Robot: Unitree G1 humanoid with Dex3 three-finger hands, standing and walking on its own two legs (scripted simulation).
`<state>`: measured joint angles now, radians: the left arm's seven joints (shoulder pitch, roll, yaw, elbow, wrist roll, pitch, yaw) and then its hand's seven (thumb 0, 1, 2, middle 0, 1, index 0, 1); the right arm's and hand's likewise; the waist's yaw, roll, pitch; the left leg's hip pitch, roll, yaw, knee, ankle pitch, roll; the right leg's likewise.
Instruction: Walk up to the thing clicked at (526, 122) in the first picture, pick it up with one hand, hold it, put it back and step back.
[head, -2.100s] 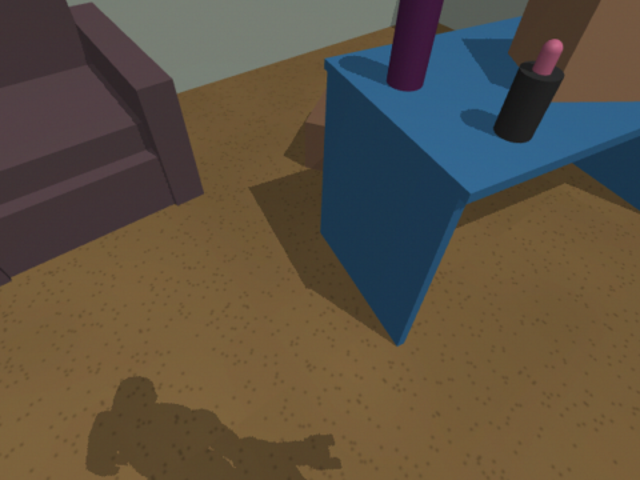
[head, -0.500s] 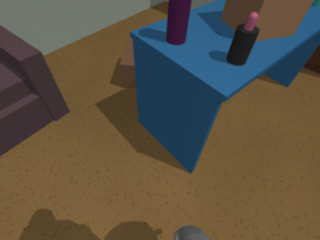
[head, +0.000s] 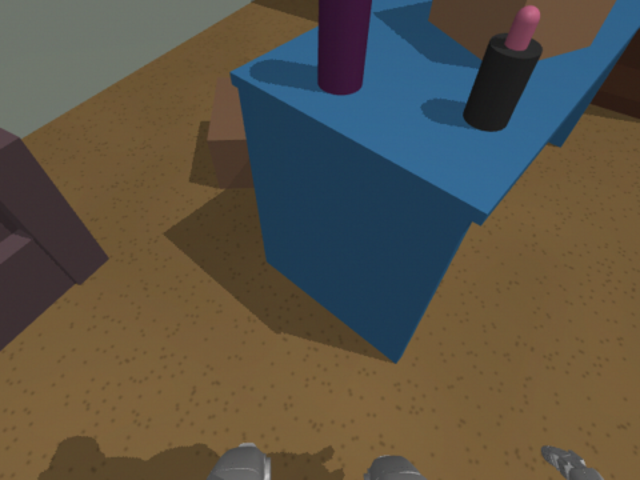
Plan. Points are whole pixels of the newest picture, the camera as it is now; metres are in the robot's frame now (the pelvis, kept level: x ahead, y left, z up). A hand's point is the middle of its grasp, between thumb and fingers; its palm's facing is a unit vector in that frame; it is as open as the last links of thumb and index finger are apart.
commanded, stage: walk up
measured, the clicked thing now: (505, 68) +0.74 -0.33 +0.10
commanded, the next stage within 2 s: stand in 1.72 s
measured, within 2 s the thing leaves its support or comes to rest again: neither
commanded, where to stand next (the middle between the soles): +0.07 -0.02 m, yaw -6 degrees
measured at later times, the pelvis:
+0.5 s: pelvis +0.00 -0.01 +0.00, yaw -9 degrees
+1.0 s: pelvis +0.00 -0.02 +0.03, yaw -7 degrees
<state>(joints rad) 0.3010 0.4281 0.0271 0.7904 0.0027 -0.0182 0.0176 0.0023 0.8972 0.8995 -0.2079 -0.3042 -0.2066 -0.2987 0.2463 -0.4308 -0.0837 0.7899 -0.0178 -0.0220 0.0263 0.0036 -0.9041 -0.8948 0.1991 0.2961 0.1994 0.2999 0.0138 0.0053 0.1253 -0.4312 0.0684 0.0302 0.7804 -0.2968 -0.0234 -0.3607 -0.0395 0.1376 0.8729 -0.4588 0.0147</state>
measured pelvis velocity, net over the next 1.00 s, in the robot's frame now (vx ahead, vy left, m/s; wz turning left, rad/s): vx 0.00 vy -0.02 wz -0.12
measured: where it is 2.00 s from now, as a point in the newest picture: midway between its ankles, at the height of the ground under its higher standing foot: outside the picture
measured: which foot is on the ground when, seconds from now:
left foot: down 0.00-1.00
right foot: up 0.00-0.32, down 0.34-1.00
